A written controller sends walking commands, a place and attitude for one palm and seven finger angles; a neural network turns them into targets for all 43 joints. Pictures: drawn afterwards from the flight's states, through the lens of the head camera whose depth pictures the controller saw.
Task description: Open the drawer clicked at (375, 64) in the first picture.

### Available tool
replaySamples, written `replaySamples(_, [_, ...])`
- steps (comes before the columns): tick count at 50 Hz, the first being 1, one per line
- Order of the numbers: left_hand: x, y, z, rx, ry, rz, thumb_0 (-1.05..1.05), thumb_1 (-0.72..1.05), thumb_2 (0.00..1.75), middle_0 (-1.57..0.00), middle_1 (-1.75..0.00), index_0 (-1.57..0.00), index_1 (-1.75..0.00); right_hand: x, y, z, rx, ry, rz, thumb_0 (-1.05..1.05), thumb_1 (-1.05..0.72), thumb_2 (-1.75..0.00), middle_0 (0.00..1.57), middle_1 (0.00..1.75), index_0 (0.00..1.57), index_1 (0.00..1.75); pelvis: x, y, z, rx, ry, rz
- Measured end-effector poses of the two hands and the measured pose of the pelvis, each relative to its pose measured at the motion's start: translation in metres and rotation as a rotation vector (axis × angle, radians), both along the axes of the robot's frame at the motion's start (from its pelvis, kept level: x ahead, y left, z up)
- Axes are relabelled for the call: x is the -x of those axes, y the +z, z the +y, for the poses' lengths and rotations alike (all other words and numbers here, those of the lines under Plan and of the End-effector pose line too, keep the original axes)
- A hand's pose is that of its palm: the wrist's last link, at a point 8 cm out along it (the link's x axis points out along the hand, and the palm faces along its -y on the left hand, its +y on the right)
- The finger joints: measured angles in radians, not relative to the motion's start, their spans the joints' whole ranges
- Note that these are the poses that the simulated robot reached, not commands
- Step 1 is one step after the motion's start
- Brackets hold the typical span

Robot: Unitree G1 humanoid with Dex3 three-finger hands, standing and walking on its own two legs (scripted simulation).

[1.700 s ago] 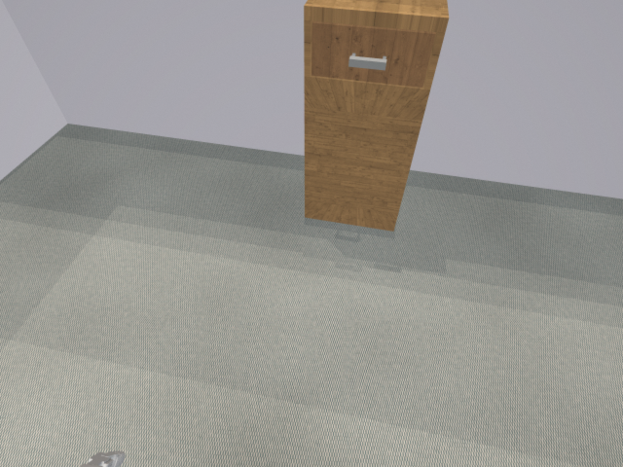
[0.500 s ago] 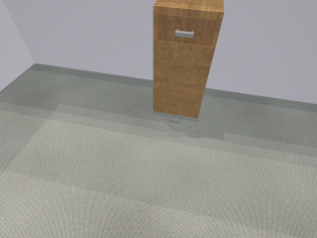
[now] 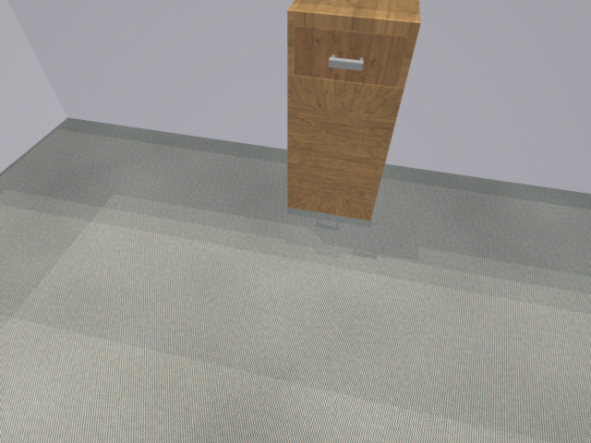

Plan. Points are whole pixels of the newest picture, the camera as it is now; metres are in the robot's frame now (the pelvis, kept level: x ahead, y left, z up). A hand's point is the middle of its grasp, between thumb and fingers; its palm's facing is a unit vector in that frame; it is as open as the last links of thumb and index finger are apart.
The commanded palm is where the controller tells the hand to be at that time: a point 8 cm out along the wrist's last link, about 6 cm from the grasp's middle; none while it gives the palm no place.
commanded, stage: walk to a spot facing it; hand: left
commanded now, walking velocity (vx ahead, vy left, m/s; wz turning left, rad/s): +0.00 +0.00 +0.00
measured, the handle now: (346, 61) +1.23 -0.09 -0.03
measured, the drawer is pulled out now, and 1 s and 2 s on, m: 0.00 0.00 0.00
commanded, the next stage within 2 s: turn to face it in 1.24 s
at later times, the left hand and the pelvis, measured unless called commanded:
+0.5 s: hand out of the picture +0.06 +0.15 -0.18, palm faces -0.07 -0.98 -0.19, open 7.4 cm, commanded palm none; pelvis +0.08 -0.03 -0.01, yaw -10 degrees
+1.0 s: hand (225, 295) +0.42 +0.17 -0.17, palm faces -0.37 -0.91 -0.21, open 7.4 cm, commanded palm none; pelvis +0.27 +0.01 -0.01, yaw -27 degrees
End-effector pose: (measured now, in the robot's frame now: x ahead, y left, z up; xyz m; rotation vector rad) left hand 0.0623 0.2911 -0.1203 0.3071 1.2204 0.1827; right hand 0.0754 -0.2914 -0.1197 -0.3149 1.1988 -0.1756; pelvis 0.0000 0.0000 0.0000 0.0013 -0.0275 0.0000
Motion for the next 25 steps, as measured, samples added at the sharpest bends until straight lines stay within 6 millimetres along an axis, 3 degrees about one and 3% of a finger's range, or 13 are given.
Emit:
replaySamples(9, [0.002,-0.009,-0.012,0.023,0.002,0.035,0.01,0.90,0.90,-0.20,-0.30,-0.20,-0.30,0.006,-0.008,0.008,-0.022,-0.030,0.009,0.01,-0.90,-0.90,0.20,0.30,0.20,0.30,-0.009,-0.004,-0.001,-0.001,-0.038,0.007])
replaySamples(15, [0.009,-0.027,-0.040,0.084,-0.019,0.123,0.01,0.91,0.90,-0.19,-0.30,-0.20,-0.30,0.029,-0.028,0.018,-0.081,-0.128,0.040,0.01,-0.90,-0.90,0.20,0.30,0.20,0.30,-0.030,-0.015,-0.010,-0.011,-0.108,0.019])
replaySamples(20, [-0.002,-0.037,-0.071,0.113,-0.018,0.136,0.01,0.91,0.90,-0.20,-0.30,-0.20,-0.30,0.050,-0.049,0.015,-0.115,-0.199,0.132,0.01,-0.90,-0.90,0.20,0.30,0.20,0.30,-0.054,-0.026,-0.025,0.013,-0.127,0.016])
replaySamples(22, [-0.003,-0.035,-0.081,0.122,0.001,0.130,0.01,0.91,0.90,-0.20,-0.30,-0.20,-0.30,0.045,-0.046,0.015,-0.119,-0.200,0.167,0.01,-0.90,-0.90,0.20,0.30,0.20,0.30,-0.064,-0.023,-0.028,0.012,-0.140,0.019])
replaySamples(25, [0.001,-0.028,-0.092,0.137,0.002,0.185,0.00,0.91,0.90,-0.20,-0.30,-0.20,-0.30,0.016,-0.037,0.015,-0.126,-0.211,0.131,0.01,-0.90,-0.90,0.20,0.30,0.20,0.30,-0.080,-0.014,-0.028,0.005,-0.168,0.026])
